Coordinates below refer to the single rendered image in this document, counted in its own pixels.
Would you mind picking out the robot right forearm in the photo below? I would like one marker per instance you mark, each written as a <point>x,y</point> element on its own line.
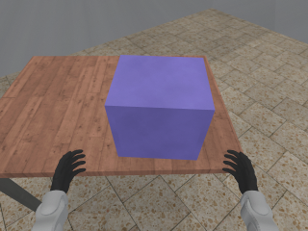
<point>256,213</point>

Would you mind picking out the right robot hand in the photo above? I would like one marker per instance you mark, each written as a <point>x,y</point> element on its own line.
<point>244,174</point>

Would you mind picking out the table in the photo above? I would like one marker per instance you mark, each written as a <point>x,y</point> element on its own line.
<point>57,104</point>

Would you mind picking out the left robot hand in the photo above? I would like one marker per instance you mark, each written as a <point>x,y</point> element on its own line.
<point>64,172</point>

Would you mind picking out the robot left forearm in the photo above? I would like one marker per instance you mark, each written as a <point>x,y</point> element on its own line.
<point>52,213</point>

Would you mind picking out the carton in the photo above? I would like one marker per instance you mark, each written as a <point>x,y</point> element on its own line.
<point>159,107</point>

